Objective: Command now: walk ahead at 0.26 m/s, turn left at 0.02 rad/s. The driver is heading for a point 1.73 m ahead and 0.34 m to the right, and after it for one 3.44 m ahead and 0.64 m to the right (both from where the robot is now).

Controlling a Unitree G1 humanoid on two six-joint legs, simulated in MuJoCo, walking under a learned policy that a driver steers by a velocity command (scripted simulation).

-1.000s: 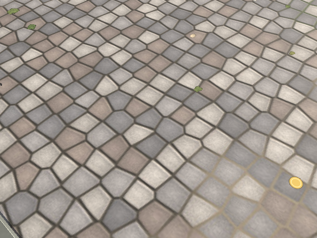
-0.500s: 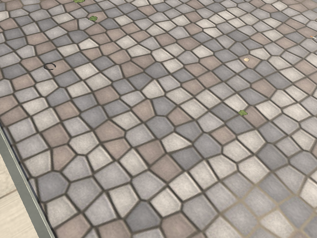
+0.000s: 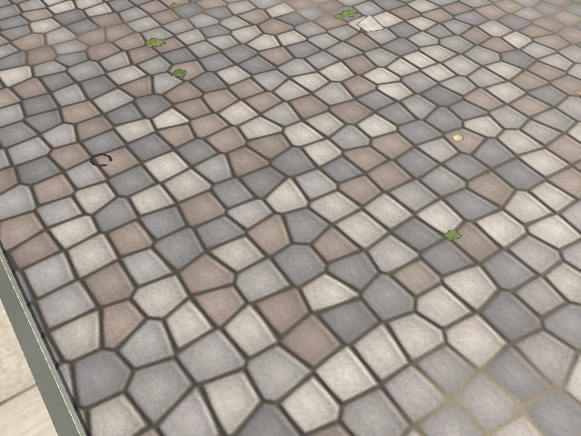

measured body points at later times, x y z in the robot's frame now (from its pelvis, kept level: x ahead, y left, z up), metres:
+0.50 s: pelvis +0.20 -0.02 -0.01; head +0.24 -0.02 +0.44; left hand +0.46 +0.19 -0.08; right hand +0.12 -0.29 -0.14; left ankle +0.00 +0.11 -0.73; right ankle +0.36 -0.13 -0.72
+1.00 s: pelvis +0.48 -0.03 +0.01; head +0.50 -0.03 +0.46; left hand +0.47 +0.25 -0.13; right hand +0.69 -0.26 -0.08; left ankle +0.66 +0.11 -0.70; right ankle +0.36 -0.13 -0.73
